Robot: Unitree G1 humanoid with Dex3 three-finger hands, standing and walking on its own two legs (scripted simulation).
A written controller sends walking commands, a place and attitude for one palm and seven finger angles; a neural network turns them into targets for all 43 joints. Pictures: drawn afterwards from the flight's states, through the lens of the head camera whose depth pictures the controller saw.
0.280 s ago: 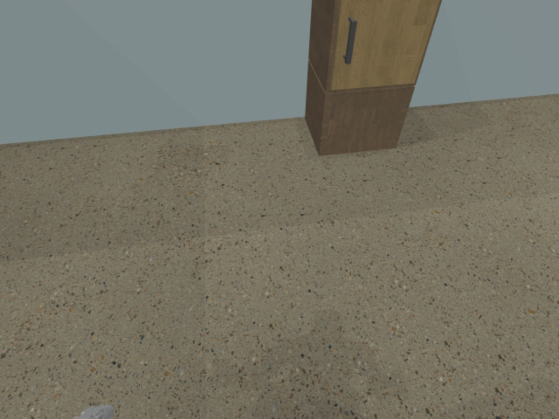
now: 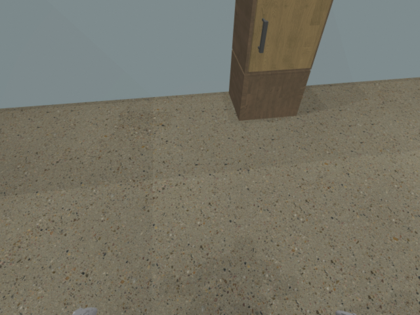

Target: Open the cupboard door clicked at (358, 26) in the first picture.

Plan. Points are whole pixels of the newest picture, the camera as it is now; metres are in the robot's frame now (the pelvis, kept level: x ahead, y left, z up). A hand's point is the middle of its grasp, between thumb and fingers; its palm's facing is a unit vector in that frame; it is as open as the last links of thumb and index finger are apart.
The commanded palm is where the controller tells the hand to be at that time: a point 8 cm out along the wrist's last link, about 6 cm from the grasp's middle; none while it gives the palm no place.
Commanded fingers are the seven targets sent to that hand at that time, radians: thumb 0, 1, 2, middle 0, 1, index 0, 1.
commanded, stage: stand and wait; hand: left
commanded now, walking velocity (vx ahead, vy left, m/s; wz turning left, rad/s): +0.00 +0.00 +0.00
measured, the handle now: (262, 35) +1.59 -0.21 -0.11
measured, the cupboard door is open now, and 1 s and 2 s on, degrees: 0 0 0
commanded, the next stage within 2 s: look at it before walking up in 0.54 s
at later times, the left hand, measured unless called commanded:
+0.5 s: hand out of the picture +0.06 +0.25 -0.15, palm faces -0.02 -0.94 -0.34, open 7.3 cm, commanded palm none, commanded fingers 0.00 0.90 0.90 -0.20 -0.30 -0.20 -0.30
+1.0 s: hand out of the picture +0.05 +0.25 -0.15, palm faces -0.03 -0.94 -0.33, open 7.3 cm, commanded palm none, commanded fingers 0.00 0.90 0.90 -0.20 -0.30 -0.20 -0.30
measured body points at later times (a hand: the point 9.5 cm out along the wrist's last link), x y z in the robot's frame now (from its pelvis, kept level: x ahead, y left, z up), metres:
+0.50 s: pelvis -0.01 +0.00 +0.00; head -0.02 +0.00 +0.45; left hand +0.06 +0.30 -0.13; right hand +0.06 -0.30 -0.13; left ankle -0.01 +0.12 -0.74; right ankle -0.02 -0.12 -0.74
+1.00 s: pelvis -0.02 +0.00 +0.01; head -0.02 +0.00 +0.46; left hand +0.05 +0.30 -0.13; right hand +0.05 -0.30 -0.13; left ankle -0.01 +0.12 -0.74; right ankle -0.02 -0.12 -0.74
